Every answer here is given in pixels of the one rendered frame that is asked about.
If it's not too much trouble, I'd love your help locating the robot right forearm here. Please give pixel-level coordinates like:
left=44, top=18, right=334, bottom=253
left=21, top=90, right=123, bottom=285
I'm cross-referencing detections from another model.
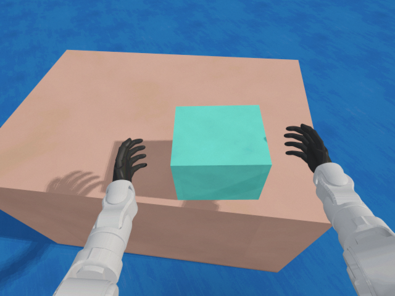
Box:
left=313, top=163, right=395, bottom=251

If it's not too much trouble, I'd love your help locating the right robot upper arm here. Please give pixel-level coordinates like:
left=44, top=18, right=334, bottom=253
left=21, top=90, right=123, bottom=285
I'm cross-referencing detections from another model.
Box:
left=343, top=236, right=395, bottom=296

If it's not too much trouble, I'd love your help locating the robot left forearm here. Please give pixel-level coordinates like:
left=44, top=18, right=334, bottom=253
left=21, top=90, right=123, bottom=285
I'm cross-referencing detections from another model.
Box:
left=52, top=179, right=138, bottom=296

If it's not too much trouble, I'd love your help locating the left robot upper arm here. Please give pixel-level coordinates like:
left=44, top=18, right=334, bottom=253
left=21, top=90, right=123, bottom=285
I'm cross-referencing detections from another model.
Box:
left=55, top=277, right=119, bottom=296

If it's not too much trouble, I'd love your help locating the pedestal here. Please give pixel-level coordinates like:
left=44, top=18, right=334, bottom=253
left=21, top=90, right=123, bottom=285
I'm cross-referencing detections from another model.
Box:
left=0, top=50, right=332, bottom=273

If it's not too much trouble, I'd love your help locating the left robot hand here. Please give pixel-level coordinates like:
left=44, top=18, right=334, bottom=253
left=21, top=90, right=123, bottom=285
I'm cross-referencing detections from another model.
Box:
left=112, top=138, right=147, bottom=182

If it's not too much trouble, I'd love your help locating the carton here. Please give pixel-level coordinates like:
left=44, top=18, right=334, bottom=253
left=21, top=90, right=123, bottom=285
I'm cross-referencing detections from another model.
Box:
left=170, top=105, right=272, bottom=200

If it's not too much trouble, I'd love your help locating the right robot hand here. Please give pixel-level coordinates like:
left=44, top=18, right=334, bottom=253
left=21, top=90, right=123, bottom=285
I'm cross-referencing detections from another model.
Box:
left=284, top=124, right=332, bottom=173

